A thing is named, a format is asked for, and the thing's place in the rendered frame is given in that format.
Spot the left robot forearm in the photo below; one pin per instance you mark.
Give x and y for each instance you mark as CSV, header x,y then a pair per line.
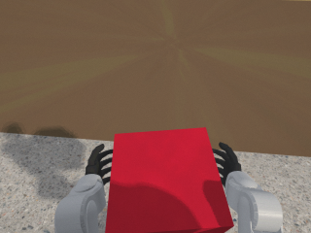
x,y
78,212

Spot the carton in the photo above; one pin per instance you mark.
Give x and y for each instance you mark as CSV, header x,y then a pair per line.
x,y
166,181

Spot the right robot hand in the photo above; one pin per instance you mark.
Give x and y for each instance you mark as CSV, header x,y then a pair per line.
x,y
230,162

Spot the right robot forearm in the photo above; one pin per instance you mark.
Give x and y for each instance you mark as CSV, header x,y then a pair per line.
x,y
258,211

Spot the left robot hand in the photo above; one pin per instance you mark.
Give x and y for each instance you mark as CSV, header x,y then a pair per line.
x,y
94,163

